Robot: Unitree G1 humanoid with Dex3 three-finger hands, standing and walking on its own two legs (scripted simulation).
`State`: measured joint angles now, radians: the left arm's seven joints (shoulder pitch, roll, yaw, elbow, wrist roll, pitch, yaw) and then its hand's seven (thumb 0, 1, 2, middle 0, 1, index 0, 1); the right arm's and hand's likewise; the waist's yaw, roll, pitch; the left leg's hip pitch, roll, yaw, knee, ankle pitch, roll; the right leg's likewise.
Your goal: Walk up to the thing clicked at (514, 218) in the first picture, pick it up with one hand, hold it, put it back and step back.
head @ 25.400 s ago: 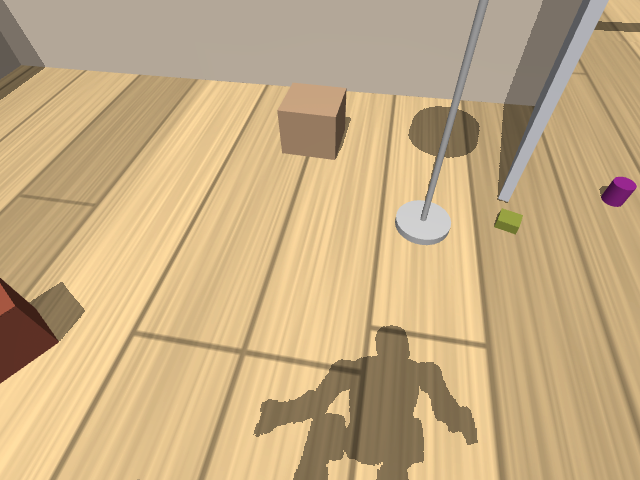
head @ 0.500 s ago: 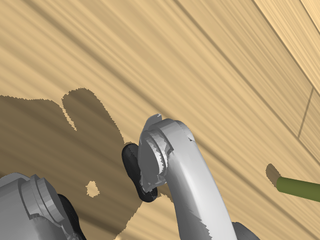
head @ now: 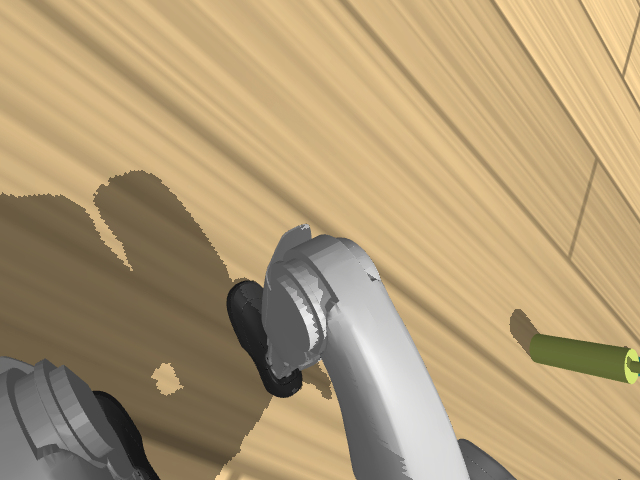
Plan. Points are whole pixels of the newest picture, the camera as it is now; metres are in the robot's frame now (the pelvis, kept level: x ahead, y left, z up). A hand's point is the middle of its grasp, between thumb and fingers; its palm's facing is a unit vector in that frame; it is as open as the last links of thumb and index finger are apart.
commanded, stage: rest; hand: left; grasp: from above
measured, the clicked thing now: out of the picture +0.51 +0.29 -0.29
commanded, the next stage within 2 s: open in 0.18 s
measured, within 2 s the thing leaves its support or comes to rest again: rests again in 1.66 s
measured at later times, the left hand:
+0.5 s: hand out of the picture +0.50 +0.29 -0.26, palm faces -0.40 -0.22 -0.89, open 10.9 cm
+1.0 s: hand out of the picture +0.50 +0.29 -0.26, palm faces -0.39 -0.21 -0.90, open 13.3 cm
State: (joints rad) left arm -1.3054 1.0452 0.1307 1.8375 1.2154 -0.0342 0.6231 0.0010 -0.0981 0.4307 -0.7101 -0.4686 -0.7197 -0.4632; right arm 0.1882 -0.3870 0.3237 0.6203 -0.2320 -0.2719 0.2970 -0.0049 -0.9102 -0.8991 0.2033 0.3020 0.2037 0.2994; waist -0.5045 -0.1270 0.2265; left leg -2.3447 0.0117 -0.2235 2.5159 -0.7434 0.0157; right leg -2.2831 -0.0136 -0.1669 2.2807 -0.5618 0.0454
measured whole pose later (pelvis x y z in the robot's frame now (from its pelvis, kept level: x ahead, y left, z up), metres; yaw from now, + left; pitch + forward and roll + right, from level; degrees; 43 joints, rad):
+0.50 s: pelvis +0.00 +0.00 +0.00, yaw -1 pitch +31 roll -16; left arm -1.30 1.08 0.11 1.84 1.19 -0.04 0.61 0.00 -0.06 0.50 -0.61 -0.51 -0.62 -0.52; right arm 0.18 -0.39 0.37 0.61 -0.23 -0.27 0.28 0.00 -0.91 -0.90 0.20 0.30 0.20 0.30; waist -0.52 -0.14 0.25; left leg -2.34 0.01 -0.23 2.51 -0.73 0.02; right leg -2.27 -0.01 -0.18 2.26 -0.55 0.05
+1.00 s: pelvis +0.00 +0.00 +0.01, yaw -1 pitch +31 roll -16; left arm -1.30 1.10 0.09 1.80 1.17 -0.03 0.60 0.00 -0.38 0.85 -0.26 -0.83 -0.23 -0.86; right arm 0.18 -0.39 0.38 0.61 -0.23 -0.25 0.27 0.00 -0.91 -0.90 0.20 0.30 0.20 0.30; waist -0.52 -0.14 0.25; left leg -2.34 0.02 -0.23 2.50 -0.73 0.03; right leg -2.26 -0.01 -0.18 2.24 -0.55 0.06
